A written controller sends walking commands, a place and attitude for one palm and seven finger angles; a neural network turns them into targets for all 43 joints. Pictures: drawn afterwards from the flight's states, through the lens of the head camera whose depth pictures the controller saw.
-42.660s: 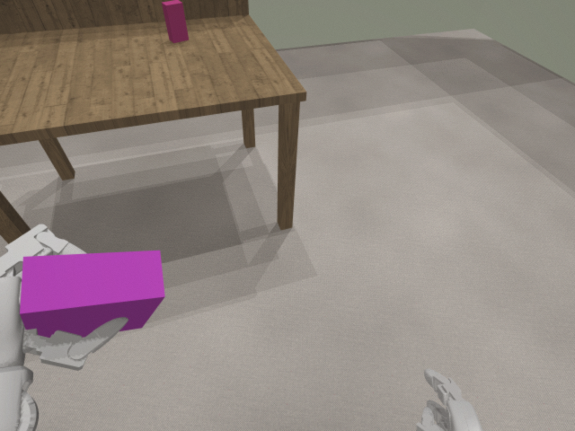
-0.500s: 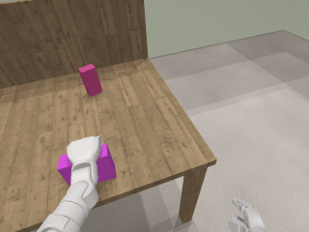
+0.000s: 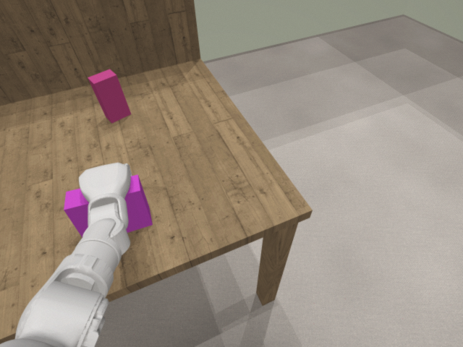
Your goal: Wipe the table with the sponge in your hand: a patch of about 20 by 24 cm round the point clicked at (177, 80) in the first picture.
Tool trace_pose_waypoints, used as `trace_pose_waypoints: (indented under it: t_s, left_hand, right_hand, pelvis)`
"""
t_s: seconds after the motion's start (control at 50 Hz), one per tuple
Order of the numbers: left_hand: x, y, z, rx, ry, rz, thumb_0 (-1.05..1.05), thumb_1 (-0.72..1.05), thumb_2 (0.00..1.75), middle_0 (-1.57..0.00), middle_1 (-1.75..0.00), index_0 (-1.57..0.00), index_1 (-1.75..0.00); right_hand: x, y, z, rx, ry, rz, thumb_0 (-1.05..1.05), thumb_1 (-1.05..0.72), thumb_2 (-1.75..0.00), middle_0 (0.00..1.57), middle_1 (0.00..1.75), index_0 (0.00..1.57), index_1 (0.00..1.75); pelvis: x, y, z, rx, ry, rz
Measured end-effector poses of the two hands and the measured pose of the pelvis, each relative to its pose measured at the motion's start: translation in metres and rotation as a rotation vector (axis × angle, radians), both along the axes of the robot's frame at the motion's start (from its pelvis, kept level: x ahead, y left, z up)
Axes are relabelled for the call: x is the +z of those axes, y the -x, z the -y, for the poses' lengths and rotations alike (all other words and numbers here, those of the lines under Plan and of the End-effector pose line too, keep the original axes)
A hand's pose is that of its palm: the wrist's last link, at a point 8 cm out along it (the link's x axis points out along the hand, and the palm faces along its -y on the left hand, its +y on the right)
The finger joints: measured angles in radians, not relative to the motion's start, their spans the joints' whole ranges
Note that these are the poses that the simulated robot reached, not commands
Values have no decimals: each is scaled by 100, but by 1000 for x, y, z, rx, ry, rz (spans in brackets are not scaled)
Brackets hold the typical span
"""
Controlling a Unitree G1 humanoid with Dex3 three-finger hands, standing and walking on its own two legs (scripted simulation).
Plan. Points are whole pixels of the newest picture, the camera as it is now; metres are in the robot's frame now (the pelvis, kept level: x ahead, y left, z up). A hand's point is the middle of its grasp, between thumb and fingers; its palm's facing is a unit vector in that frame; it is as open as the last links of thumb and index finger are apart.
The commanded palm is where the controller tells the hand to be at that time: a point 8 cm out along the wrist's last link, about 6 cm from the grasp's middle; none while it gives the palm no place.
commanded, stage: wipe forward along the middle lane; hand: left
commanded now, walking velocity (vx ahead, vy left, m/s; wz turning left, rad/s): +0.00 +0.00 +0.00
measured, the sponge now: (114, 215) +0.38 +0.26 -0.02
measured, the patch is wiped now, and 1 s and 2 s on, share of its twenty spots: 1.00 1.00 1.00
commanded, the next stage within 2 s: slide back across to the first lane in 0.88 s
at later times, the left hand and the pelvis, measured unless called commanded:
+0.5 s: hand (109, 180) +0.44 +0.28 +0.02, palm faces -0.12 +0.02 -0.99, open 9.3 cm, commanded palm +0.43 +0.27 +0.04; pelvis +0.00 +0.01 -0.01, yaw -1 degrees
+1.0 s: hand (105, 164) +0.49 +0.30 +0.02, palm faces -0.14 +0.04 -0.99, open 9.3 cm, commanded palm +0.47 +0.28 +0.04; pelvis +0.01 +0.03 -0.02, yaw -1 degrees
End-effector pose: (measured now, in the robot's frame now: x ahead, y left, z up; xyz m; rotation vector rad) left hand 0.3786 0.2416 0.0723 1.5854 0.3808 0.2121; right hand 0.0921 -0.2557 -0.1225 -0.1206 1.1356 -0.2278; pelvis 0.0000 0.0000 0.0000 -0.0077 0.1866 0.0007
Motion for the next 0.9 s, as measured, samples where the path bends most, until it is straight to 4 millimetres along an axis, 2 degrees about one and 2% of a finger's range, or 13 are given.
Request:
trace_pose_waypoints:
  t_s: [0.16, 0.6, 0.9]
  left_hand:
    - [1, -14, -6, 9, -8, 7, 2, -52, 118, -83, -140, -85, -141]
    - [1, -58, -30, 27, -8, -11, 2, -52, 118, -83, -140, -85, -142]
    - [1, -89, -46, 30, -15, -20, 2, -53, 118, -84, -140, -85, -142]
  right_hand:
    - [-3, 16, 1, -15, 8, -28, 1, -91, -90, 20, 30, 20, 30]
    - [-3, 28, -9, -31, 31, -77, 1, -90, -90, 20, 30, 21, 30]
    - [-4, 47, -24, -56, 47, -141, 1, -90, -90, 20, 30, 21, 30]
  pelvis:
    - [-3, 4, -1, 0, 6, -28]
    - [-9, -4, -14, -6, 26, -96]
    - [-13, -8, -29, -10, 41, -144]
